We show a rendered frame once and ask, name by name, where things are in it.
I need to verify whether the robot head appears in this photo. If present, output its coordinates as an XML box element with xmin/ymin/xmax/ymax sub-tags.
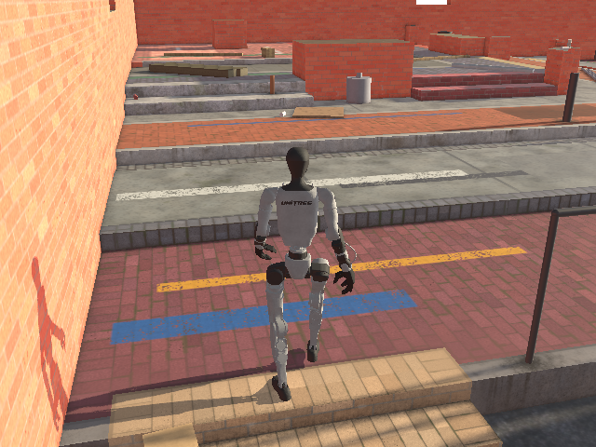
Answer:
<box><xmin>281</xmin><ymin>147</ymin><xmax>314</xmax><ymax>191</ymax></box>

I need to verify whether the right robot hand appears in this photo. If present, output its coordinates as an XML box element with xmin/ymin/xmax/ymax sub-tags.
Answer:
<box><xmin>333</xmin><ymin>268</ymin><xmax>355</xmax><ymax>294</ymax></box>

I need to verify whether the robot left upper arm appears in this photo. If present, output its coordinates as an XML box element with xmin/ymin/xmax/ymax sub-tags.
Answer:
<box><xmin>256</xmin><ymin>187</ymin><xmax>278</xmax><ymax>237</ymax></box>

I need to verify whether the robot left forearm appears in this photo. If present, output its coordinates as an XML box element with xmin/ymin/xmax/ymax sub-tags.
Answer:
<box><xmin>254</xmin><ymin>223</ymin><xmax>267</xmax><ymax>250</ymax></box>

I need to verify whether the robot left shin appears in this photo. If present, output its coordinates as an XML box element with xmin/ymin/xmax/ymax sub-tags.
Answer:
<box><xmin>270</xmin><ymin>322</ymin><xmax>288</xmax><ymax>388</ymax></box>

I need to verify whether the robot right upper arm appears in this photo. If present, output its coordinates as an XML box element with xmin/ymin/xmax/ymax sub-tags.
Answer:
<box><xmin>317</xmin><ymin>187</ymin><xmax>340</xmax><ymax>241</ymax></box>

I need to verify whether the robot right forearm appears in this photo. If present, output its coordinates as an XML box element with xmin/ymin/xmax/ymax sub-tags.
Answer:
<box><xmin>332</xmin><ymin>226</ymin><xmax>352</xmax><ymax>272</ymax></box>

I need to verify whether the left robot hand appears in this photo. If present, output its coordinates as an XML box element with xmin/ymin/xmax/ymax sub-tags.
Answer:
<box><xmin>255</xmin><ymin>243</ymin><xmax>277</xmax><ymax>260</ymax></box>

